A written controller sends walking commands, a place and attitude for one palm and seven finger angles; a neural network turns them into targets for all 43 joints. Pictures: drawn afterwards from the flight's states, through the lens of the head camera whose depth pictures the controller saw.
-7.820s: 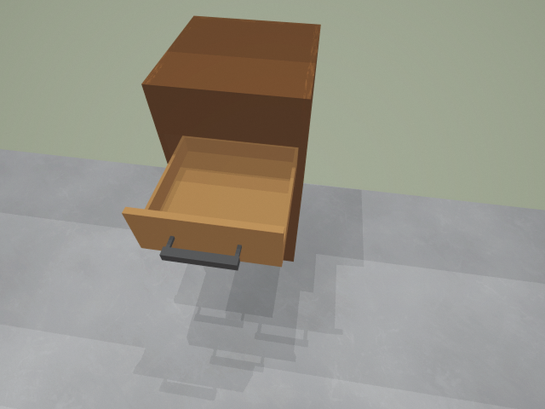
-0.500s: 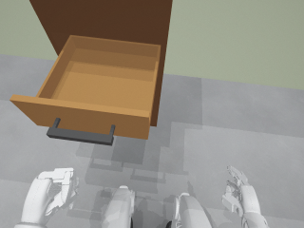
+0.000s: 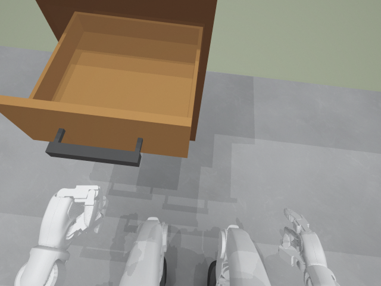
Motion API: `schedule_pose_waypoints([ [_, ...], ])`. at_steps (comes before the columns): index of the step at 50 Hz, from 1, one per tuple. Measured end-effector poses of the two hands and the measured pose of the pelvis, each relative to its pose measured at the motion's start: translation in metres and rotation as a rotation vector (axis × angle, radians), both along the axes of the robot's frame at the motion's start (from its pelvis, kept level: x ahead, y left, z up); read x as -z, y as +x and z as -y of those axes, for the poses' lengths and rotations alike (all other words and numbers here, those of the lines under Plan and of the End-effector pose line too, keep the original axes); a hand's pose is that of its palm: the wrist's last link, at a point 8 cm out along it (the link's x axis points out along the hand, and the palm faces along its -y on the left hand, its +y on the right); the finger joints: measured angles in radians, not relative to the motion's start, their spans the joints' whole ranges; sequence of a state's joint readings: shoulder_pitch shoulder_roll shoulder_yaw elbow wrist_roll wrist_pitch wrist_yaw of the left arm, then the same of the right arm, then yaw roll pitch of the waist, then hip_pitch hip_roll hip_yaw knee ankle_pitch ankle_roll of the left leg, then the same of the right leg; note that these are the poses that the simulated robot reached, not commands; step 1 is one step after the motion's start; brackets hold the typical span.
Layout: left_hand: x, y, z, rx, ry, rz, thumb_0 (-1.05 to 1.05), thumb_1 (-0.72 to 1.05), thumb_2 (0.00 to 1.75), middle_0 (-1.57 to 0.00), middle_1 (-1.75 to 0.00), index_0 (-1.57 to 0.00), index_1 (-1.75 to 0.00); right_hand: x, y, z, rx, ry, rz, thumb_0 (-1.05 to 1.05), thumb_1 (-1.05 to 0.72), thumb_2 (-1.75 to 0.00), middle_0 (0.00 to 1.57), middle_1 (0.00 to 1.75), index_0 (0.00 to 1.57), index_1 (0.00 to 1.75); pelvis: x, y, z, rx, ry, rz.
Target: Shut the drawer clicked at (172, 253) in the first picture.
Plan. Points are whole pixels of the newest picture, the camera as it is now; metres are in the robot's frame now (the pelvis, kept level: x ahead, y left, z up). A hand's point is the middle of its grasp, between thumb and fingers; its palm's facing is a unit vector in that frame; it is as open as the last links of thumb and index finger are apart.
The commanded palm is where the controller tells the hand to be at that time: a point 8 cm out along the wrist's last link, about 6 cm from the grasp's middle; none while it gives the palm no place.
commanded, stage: bring the fist close to the handle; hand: left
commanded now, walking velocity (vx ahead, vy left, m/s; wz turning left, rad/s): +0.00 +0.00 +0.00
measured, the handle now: (97, 145) +0.39 +0.23 -0.02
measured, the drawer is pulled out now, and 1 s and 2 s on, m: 0.30 0.30 0.21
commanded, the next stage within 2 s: push the drawer shut in 0.72 s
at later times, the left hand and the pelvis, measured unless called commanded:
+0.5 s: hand (113, 196) +0.28 +0.18 -0.02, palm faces -0.08 -1.00 -0.05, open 3.3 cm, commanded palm +0.27 +0.23 -0.01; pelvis -0.01 +0.00 -0.02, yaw -1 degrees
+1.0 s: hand (110, 193) +0.29 +0.18 -0.02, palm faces -0.06 -1.00 -0.06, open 3.3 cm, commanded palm +0.29 +0.23 -0.01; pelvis +0.00 -0.01 -0.03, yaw +0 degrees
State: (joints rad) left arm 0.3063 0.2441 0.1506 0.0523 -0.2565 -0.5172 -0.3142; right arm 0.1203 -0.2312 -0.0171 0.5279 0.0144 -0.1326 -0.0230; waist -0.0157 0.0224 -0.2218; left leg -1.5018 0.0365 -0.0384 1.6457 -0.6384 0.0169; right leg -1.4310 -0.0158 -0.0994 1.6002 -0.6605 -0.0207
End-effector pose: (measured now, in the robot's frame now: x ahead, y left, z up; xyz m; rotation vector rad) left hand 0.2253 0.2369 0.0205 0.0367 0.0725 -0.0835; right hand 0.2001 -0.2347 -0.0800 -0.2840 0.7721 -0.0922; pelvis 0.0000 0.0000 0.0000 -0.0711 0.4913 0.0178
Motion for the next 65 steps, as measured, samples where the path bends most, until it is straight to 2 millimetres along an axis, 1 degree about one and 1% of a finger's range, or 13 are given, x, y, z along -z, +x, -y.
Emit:
schedule_pose_waypoints([
  [10, 0.024, 0.023, -0.002, -0.003, 0.004, 0.004, 0.02, 0.9, 0.9, -1.4, -1.6, -1.39, -1.6, 0.02, -0.01, -0.009, -0.034, -0.005, -0.044, 0.02, -0.9, -0.89, 0.21, 0.3, 0.2, 0.3, 0.017, -0.008, -0.006, 0.0, -0.006, -0.026],
  [19, 0.037, 0.042, 0.001, -0.006, 0.006, 0.009, 0.02, 0.9, 0.9, -1.4, -1.6, -1.39, -1.6, 0.032, -0.02, -0.005, -0.031, -0.015, -0.101, 0.02, -0.9, -0.89, 0.21, 0.3, 0.2, 0.3, 0.025, -0.008, -0.006, 0.004, -0.007, -0.05],
  [22, 0.036, 0.044, 0.003, -0.004, 0.009, 0.008, 0.02, 0.9, 0.9, -1.4, -1.6, -1.39, -1.6, 0.034, -0.022, -0.002, -0.021, -0.01, -0.116, 0.02, -0.9, -0.89, 0.21, 0.3, 0.2, 0.3, 0.025, -0.007, -0.005, 0.006, -0.007, -0.053],
  [26, 0.03, 0.04, 0.007, -0.002, 0.018, -0.004, 0.02, 0.9, 0.9, -1.4, -1.6, -1.39, -1.6, 0.034, -0.022, 0.001, -0.009, 0.003, -0.131, 0.02, -0.9, -0.89, 0.21, 0.3, 0.2, 0.3, 0.022, -0.005, -0.004, 0.008, -0.001, -0.052],
  [30, 0.028, 0.034, 0.005, -0.022, 0.026, -0.016, 0.02, 0.9, 0.9, -1.4, -1.6, -1.39, -1.6, 0.033, -0.019, 0.002, -0.008, 0.011, -0.134, 0.02, -0.9, -0.89, 0.21, 0.3, 0.2, 0.3, 0.019, -0.002, -0.001, 0.009, 0.004, -0.052],
  [34, 0.03, 0.032, 0.002, -0.041, 0.028, -0.016, 0.02, 0.9, 0.9, -1.4, -1.6, -1.39, -1.6, 0.033, -0.014, 0.004, -0.015, 0.007, -0.126, 0.02, -0.9, -0.89, 0.21, 0.3, 0.2, 0.3, 0.019, -0.001, 0.003, 0.008, 0.006, -0.053],
  [43, 0.032, 0.034, 0.006, -0.002, 0.022, 0.01, 0.02, 0.9, 0.9, -1.4, -1.6, -1.39, -1.6, 0.035, -0.003, 0.009, -0.019, -0.005, -0.095, 0.02, -0.9, -0.89, 0.21, 0.3, 0.2, 0.3, 0.024, -0.002, 0.007, 0.007, 0.003, -0.051],
  [47, 0.035, 0.04, 0.002, -0.011, 0.023, 0.008, 0.02, 0.9, 0.9, -1.4, -1.6, -1.4, -1.6, 0.036, -0.003, 0.01, -0.021, -0.012, -0.093, 0.01, -0.9, -0.89, 0.21, 0.3, 0.2, 0.3, 0.026, -0.003, 0.007, 0.007, 0.001, -0.051],
  [52, 0.034, 0.053, -0.004, -0.023, 0.023, 0.039, 0.02, 0.9, 0.9, -1.4, -1.6, -1.4, -1.6, 0.038, -0.009, 0.01, -0.018, -0.024, -0.106, 0.01, -0.9, -0.89, 0.21, 0.3, 0.2, 0.3, 0.028, -0.005, 0.006, 0.007, -0.004, -0.054],
  [56, 0.034, 0.066, -0.002, 0.0, 0.019, 0.047, 0.02, 0.9, 0.9, -1.4, -1.6, -1.4, -1.6, 0.039, -0.017, 0.009, -0.011, -0.029, -0.128, 0.01, -0.9, -0.89, 0.21, 0.3, 0.2, 0.3, 0.028, -0.006, 0.003, 0.006, -0.009, -0.055],
  [65, 0.036, 0.069, -0.002, -0.006, 0.018, 0.02, -0.02, 0.87, 0.94, -1.4, -1.6, -1.39, -1.6, 0.039, -0.038, 0.006, -0.002, -0.037, -0.188, 0.01, -0.9, -0.89, 0.21, 0.3, 0.2, 0.3, 0.023, -0.009, -0.004, 0.004, -0.009, -0.052],
])
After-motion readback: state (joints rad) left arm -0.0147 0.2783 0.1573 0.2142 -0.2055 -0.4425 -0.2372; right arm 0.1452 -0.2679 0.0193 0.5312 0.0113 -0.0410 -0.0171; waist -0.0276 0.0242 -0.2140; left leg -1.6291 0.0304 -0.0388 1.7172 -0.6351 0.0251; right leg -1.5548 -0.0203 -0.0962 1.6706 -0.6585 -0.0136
